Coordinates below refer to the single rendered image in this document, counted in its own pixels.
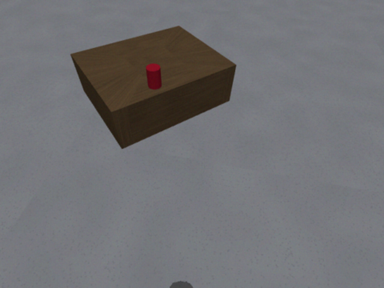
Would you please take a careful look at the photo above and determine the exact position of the can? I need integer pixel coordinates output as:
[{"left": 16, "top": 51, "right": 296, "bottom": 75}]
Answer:
[{"left": 146, "top": 64, "right": 161, "bottom": 89}]

